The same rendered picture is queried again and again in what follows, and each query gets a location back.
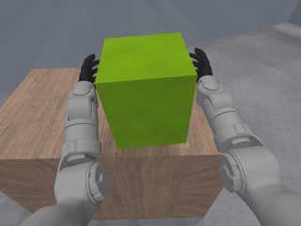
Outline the robot right upper arm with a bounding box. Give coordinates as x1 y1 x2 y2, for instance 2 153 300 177
219 145 301 226

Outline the pedestal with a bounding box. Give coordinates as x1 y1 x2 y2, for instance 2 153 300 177
0 67 224 220

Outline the left robot forearm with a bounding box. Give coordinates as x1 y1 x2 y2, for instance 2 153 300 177
54 81 102 200

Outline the robot left hand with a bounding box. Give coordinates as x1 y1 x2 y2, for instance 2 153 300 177
78 54 100 89

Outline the carton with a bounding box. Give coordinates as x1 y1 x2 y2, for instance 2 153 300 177
94 32 198 149

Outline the robot right hand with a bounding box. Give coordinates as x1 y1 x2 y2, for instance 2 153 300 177
189 47 213 83

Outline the robot left upper arm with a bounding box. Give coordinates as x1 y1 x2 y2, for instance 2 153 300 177
19 161 112 226

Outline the right robot forearm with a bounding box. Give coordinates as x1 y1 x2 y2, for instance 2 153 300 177
196 75 281 180

